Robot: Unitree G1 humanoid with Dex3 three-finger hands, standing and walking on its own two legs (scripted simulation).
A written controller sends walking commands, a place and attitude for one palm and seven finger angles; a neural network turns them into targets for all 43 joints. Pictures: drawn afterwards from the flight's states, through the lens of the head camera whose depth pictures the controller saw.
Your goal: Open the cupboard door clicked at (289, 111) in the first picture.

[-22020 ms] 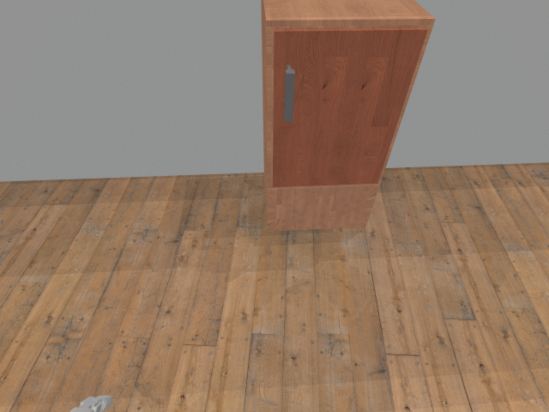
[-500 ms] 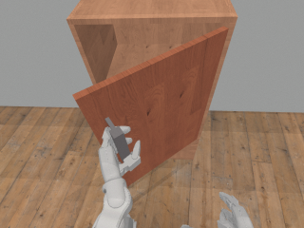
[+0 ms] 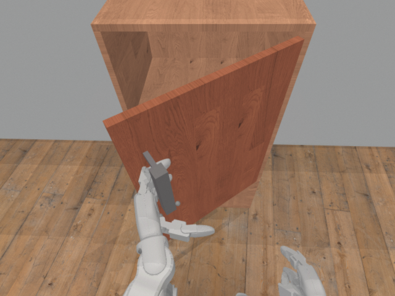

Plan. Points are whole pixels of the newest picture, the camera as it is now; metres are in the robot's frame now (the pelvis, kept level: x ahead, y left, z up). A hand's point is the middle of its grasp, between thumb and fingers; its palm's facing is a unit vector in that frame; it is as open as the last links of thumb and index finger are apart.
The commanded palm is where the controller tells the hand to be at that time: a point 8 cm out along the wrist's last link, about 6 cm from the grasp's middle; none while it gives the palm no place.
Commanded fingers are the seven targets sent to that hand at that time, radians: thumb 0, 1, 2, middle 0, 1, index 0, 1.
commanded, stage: open thumb and fingers to let go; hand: left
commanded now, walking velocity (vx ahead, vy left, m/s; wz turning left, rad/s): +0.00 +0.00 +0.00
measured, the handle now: (159, 183) +0.33 +0.10 +0.04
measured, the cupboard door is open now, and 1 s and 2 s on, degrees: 37 40 39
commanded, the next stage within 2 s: slide the hand sideways off the handle in 0.06 s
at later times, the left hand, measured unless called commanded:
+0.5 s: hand (178, 228) +0.24 +0.05 +0.04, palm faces -0.14 -0.99 +0.05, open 16.0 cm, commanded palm +0.22 +0.11 +0.04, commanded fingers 0.00 -0.50 0.30 -0.15 -0.30 -0.15 -0.30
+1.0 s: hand (152, 243) +0.22 +0.09 +0.04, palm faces -0.07 -1.00 +0.01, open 16.0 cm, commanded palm +0.19 +0.16 +0.04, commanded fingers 0.00 -0.50 0.30 -0.15 -0.30 -0.15 -0.30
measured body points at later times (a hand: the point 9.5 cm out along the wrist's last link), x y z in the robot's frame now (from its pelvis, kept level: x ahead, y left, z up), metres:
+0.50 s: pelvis -0.02 +0.03 -0.01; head +0.03 +0.02 +0.44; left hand +0.24 +0.10 +0.04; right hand +0.14 -0.20 -0.10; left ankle +0.03 +0.15 -0.66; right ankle -0.03 -0.08 -0.66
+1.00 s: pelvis -0.01 +0.02 -0.01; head +0.04 +0.02 +0.44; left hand +0.22 +0.15 +0.04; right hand +0.17 -0.19 -0.09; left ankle +0.03 +0.15 -0.66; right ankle -0.03 -0.08 -0.66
